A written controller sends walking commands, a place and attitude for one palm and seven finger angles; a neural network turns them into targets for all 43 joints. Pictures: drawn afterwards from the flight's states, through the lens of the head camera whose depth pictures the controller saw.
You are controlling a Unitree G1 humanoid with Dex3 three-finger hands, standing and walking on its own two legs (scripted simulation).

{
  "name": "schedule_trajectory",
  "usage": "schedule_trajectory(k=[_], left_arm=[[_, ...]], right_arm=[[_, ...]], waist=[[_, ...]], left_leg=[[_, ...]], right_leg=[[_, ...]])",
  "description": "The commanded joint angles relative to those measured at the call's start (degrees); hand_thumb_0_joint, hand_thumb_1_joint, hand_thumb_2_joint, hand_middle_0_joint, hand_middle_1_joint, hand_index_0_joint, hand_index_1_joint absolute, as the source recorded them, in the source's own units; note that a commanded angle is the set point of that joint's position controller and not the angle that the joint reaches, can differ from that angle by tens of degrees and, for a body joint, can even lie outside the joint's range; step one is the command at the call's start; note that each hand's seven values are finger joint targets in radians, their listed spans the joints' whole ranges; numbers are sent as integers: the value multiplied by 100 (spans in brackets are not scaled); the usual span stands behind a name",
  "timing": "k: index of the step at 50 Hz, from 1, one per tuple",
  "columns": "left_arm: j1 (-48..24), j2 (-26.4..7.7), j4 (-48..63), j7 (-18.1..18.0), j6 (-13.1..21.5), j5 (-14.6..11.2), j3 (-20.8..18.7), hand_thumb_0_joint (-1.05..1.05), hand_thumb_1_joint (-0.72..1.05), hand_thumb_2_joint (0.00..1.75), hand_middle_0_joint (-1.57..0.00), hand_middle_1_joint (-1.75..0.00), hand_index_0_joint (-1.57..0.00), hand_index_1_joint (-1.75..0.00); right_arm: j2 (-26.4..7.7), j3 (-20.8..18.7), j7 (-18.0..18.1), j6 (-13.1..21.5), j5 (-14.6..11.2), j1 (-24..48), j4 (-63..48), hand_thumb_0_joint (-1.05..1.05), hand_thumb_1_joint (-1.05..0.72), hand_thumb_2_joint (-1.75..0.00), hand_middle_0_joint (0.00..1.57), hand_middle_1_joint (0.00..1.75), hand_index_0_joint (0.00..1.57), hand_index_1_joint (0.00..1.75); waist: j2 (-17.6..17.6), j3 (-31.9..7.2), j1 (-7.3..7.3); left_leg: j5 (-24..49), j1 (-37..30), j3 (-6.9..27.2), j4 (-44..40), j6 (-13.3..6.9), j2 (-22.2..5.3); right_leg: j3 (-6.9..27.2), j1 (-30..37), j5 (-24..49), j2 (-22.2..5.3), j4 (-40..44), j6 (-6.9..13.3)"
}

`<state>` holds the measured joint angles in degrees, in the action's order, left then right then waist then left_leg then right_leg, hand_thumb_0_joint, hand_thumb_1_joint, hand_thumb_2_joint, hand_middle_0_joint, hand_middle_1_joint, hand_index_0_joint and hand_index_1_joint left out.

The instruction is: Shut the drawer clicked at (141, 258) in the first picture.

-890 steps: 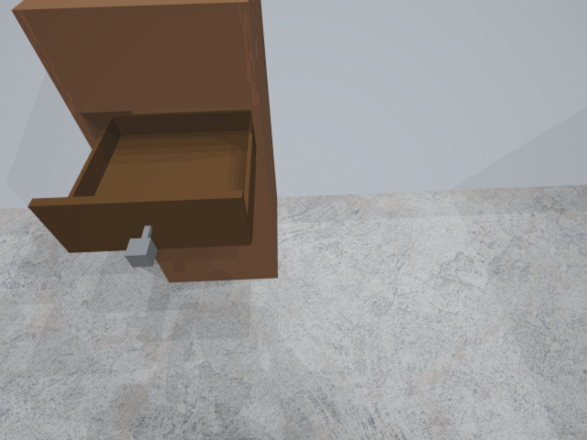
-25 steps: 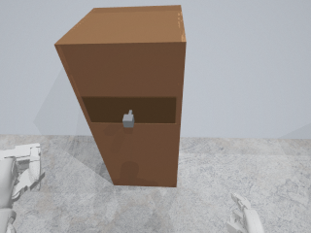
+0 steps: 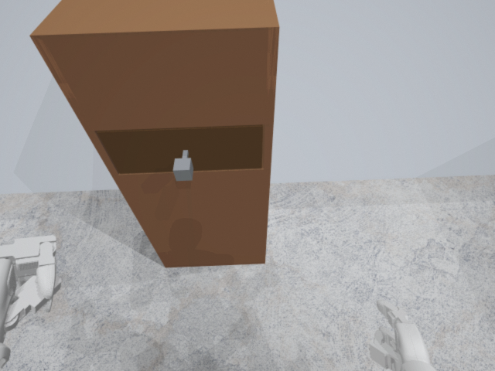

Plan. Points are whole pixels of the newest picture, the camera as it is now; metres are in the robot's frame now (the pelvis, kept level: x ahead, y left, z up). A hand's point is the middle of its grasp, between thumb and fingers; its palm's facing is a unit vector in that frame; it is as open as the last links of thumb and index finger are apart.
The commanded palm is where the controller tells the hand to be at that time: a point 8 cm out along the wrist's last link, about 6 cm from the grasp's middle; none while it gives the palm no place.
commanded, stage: step back with the hand held close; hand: left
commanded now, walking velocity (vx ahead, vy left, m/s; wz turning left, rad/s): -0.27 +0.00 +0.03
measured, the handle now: (184, 163) +0.57 +0.19 -0.07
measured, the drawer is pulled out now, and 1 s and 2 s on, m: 0.00 0.00 0.00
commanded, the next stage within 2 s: stop stepping back and stand still in 0.96 s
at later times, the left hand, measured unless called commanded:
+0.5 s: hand out of the picture +0.09 +0.26 +0.15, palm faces +0.37 -0.79 -0.50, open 3.3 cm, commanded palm +0.02 +0.30 +0.17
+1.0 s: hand out of the picture +0.00 +0.25 +0.17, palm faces +0.39 -0.82 -0.43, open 3.3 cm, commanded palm -0.07 +0.29 +0.17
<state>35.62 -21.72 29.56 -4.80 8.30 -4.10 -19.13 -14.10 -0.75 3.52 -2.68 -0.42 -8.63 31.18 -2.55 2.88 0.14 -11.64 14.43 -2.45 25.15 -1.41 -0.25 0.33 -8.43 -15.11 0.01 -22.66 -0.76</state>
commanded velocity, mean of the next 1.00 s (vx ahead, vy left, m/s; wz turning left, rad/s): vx -0.34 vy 0.00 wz -0.06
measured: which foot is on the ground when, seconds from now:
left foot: down 0.00-0.64, up 0.66-0.72, down 0.74-1.00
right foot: down 0.00-0.76, up 0.78-1.00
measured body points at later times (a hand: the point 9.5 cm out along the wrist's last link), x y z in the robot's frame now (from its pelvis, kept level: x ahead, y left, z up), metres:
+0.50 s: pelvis -0.09 +0.01 -0.01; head -0.06 +0.02 +0.44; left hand +0.06 +0.30 +0.17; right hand +0.10 -0.22 -0.09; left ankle +0.01 +0.10 -0.74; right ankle -0.04 -0.12 -0.74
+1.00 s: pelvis -0.19 +0.00 -0.01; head -0.16 +0.04 +0.44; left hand -0.03 +0.29 +0.19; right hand +0.00 -0.20 -0.08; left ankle -0.06 +0.10 -0.74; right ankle -0.29 -0.15 -0.69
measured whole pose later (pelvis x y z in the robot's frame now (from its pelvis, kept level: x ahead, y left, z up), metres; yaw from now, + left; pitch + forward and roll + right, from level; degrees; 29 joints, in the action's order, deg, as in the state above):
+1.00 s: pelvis -0.19 +0.00 -0.01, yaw +2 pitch +3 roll -5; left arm 34.5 -24.1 37.9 -8.3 15.1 -3.0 -23.2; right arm -8.0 -0.4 1.2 7.0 1.7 -9.9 34.7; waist -0.5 0.0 -0.5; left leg 0.2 28.9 -1.9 24.6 -2.2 -4.6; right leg 0.5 -17.4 -29.6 4.0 -49.8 -0.1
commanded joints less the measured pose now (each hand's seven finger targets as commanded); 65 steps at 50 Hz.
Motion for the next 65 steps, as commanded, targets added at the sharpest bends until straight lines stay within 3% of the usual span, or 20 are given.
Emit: schedule_trajectory(k=[1, 8, 16, 23, 28, 31, 33, 36, 38, 39, 40, 42, 51, 53, 56, 57, 58, 59, 62, 65], left_arm=[[335, -1173, 1710, -228, 370, -80, -979, 0, 90, 90, -140, -160, -140, -160], [436, -1119, 1647, -322, 448, -61, -986, 0, 90, 90, -140, -160, -140, -160], [197, -927, 1308, -346, 707, 70, -877, 0, 90, 90, -140, -160, -140, -160], [-60, -979, 1606, -377, 936, 256, -961, 0, 90, 90, -140, -160, -140, -160], [66, -1136, 1764, -386, 1046, 208, -1121, 0, 90, 90, -140, -160, -140, -160], [117, -1126, 1576, -458, 1075, 109, -1064, 0, 90, 90, -140, -160, -140, -160], [-202, -1057, 1536, -508, 996, 114, -922, 0, 90, 90, -140, -160, -140, -160], [-454, -1046, 1490, -522, 958, 136, -888, 0, 90, 90, -140, -160, -140, -160], [-580, -1020, 1692, -545, 1073, 237, -987, 0, 90, 90, -140, -160, -140, -160], [-652, -1098, 1593, -577, 1058, 286, -1045, 0, 90, 90, -140, -160, -140, -160], [-561, -1253, 1641, -547, 1151, 263, -1197, 0, 90, 90, -140, -160, -140, -160], [-388, -1107, 1700, -481, 1148, 220, -1163, 0, 90, 90, -140, -160, -140, -160], [48, -1001, 2046, -363, 1084, -34, -907, 0, 90, 90, -140, -160, -140, -160], [74, -1223, 2000, -307, 1196, -72, -1113, 0, 90, 90, -140, -160, -140, -160], [186, -1644, 1894, -374, 1164, -124, -1461, 0, 90, 90, -140, -160, -140, -160], [-6, -1797, 1901, -442, 1147, -122, -1658, 0, 90, 90, -140, -160, -140, -160], [133, -1373, 1514, -364, 998, -27, -1267, 0, 90, 90, -140, -160, -140, -160], [302, -1290, 1417, -358, 874, -2, -1293, 0, 90, 90, -140, -160, -140, -160], [255, -1044, 1060, -370, 725, -21, -1109, 0, 90, 90, -140, -160, -140, -160], [-27, -920, 812, -377, 772, 47, -816, 0, 90, 90, -140, -160, -140, -160]], right_arm=[[-560, -209, 109, 197, -25, 513, -1092, 0, -90, -90, 20, 30, 20, 30], [-585, -267, 144, 283, -18, 366, -1022, 0, -90, -90, 20, 30, 20, 30], [-651, -267, 168, 493, -10, 400, -1001, 0, -90, -90, 20, 30, 20, 30], [-711, -283, 201, 753, 61, 357, -1010, 0, -90, -90, 20, 30, 20, 30], [-584, -320, 159, 882, 59, 255, -947, 0, -90, -90, 20, 30, 20, 30], [-455, -415, 88, 812, 50, 67, -657, 0, -90, -90, 20, 30, 20, 30], [-374, -430, 32, 716, 69, 123, -536, 0, -90, -90, 20, 30, 20, 30], [-422, -356, 131, 725, 63, 226, -494, 0, -90, -90, 20, 30, 20, 30], [-651, -340, 238, 904, 111, 417, -595, 0, -90, -90, 20, 30, 20, 30], [-382, -325, 235, 1012, 189, 229, -477, 0, -90, -90, 20, 30, 20, 30], [-388, -375, 167, 1102, 194, 235, -395, 0, -90, -90, 20, 30, 20, 30], [-499, -494, 10, 1167, 190, 225, -480, 0, -90, -90, 20, 30, 20, 30], [-375, -322, -159, 1282, 274, 29, -184, 0, -90, -90, 20, 30, 20, 30], [-293, -335, -137, 1157, 291, -32, -133, 0, -90, -90, 20, 30, 20, 30], [-232, -218, -65, 1022, 174, 198, -285, 0, -90, -90, 20, 30, 20, 30], [-256, -160, -55, 1076, 192, 261, -354, 0, -90, -90, 20, 30, 20, 30], [-267, -192, -36, 1017, 22, 144, -330, 0, -90, -90, 20, 30, 20, 30], [-274, -169, -7, 975, -51, 275, -504, 0, -90, -90, 20, 30, 20, 30], [-454, -159, 107, 1013, -95, 194, -440, 0, -90, -90, 20, 30, 20, 30], [-697, -237, 88, 1142, -145, -32, -448, 0, -90, -90, 20, 30, 20, 30]], waist=[[1, -1596, -139], [-261, -1285, -61], [-174, -547, 45], [-576, -565, -3], [-153, -759, 46], [892, -790, 126], [1301, -767, 180], [655, -290, 219], [-1449, -269, 116], [-1106, -436, 108], [-1029, -924, 79], [-564, -934, 51], [-1459, -1461, 3], [-772, -1561, -14], [901, -1073, -54], [625, -1175, -82], [1504, -1149, -31], [1453, -1084, -18], [335, -928, 152], [-193, -921, 39]], left_leg=[[2965, -861, 263, 95, -180, -369], [1953, -311, 428, -146, -177, -469], [-1409, 1424, 825, -849, -315, -560], [-2781, 2460, 1251, -1238, -476, -842], [-1974, 1692, 774, -166, -313, -437], [-1239, 233, 283, 1830, 109, 83], [-932, -171, 233, 2501, 167, 107], [-964, -163, 638, 290, -49, -228], [-1892, 1836, 2590, -1662, -795, -1863], [-1150, 1676, 2569, -1608, -1001, -2038], [-1720, 1806, 2470, -1705, -944, -2169], [-1557, 1612, 2065, -1353, -1038, -2055], [-1208, -122, 1016, -1714, 23, -1344], [-237, -651, 445, -826, 287, -1023], [-508, -256, -161, 2160, 342, -12], [-615, 269, -68, 2444, 281, -136], [-604, 1025, 104, 2385, 172, -20], [-295, 1133, 58, 1902, 74, -122], [1552, -589, -20, 198, -155, -121], [2722, -1257, 1017, 82, -631, -913]], right_leg=[[-64, 233, 2941, -180, -225, -93], [-55, -21, 1872, -55, -257, -89], [96, 255, 316, 59, -254, -49], [91, 731, -323, 339, -936, -48], [747, -158, -142, 27, -328, 134], [1843, -2140, -1376, -1078, 984, 674], [1786, -2531, -1079, -1446, 1131, 838], [857, -2511, -823, -537, 248, 296], [144, -1024, -662, 572, -2688, -98], [458, -1309, -1064, 565, -3869, -24], [653, -947, -1124, 559, -4499, -35], [606, -1055, -1078, 482, -4523, -36], [-503, -447, -1709, 555, -596, 212], [-186, -465, -952, 170, 897, 275], [1123, -1624, 550, -1634, 1370, 796], [981, -1094, 1765, -1841, 905, 981], [727, -165, 2897, -1389, 268, 789], [567, 141, 3404, -1281, -47, 664], [-83, -485, 2952, -694, -803, 121], [-58, -1245, 558, -135, -1535, -305]])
